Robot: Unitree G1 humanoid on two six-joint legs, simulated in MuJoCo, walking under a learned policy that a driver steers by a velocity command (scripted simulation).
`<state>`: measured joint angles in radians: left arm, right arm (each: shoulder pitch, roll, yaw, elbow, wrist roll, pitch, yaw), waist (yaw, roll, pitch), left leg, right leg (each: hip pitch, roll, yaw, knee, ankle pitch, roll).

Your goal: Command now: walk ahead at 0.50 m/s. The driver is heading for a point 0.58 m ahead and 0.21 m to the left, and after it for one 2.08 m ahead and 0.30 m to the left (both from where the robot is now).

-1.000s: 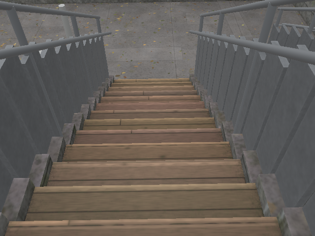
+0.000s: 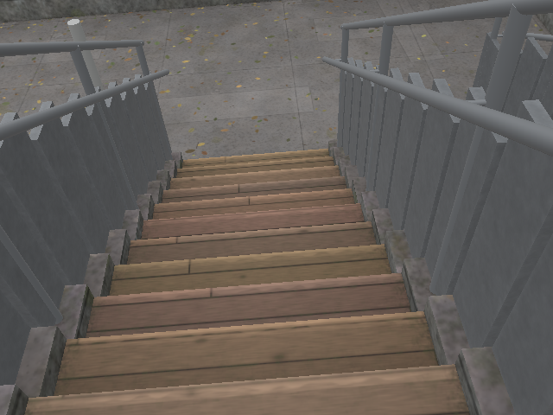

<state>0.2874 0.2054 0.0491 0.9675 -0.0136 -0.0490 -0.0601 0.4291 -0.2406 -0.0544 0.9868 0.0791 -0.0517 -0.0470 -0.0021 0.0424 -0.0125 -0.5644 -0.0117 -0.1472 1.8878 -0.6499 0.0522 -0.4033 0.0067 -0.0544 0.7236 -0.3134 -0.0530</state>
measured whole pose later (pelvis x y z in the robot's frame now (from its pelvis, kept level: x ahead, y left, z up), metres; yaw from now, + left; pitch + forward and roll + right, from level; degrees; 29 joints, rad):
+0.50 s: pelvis +0.25 +0.05 -0.15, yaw +5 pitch +2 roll -1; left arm 0.43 0.23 0.05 1.04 -0.01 -0.08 0.03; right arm 0.14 -0.19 -0.05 0.83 0.04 -0.03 0.06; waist 0.04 -0.01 0.00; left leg -0.43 -0.04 0.00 0.58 -0.22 0.07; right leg -0.45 -0.03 -0.01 1.81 -0.83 -0.01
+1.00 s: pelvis +0.52 +0.04 -0.29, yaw +23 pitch +3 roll +3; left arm 0.18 0.19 0.06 0.68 -0.01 -0.08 -0.03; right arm 0.46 -0.22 -0.05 0.86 0.04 -0.01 -0.05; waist -0.05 -0.01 -0.08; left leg -0.49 -0.24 -0.20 1.63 -0.89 0.09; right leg -0.31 -0.01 0.07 0.41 -0.18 -0.02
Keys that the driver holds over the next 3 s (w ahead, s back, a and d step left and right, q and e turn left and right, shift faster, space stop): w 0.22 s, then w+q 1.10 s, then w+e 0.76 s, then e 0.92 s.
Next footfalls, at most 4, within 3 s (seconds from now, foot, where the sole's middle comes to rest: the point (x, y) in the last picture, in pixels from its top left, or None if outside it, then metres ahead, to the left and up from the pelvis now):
0.44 left None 0.36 0.14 -0.91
0.94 right None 0.63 -0.02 -1.08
1.68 left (158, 367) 0.88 0.51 -1.24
2.32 right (225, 319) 1.16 0.32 -1.40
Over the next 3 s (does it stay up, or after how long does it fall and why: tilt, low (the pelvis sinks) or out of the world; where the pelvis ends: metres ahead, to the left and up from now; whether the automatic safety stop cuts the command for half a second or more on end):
stays up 1.11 0.45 -0.63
